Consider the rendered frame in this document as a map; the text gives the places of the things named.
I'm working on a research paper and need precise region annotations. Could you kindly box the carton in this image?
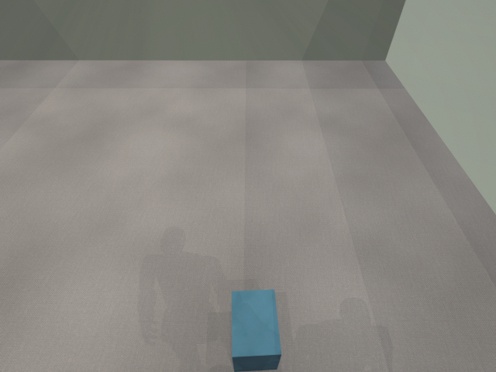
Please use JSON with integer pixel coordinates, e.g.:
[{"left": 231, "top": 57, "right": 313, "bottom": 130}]
[{"left": 232, "top": 289, "right": 281, "bottom": 372}]

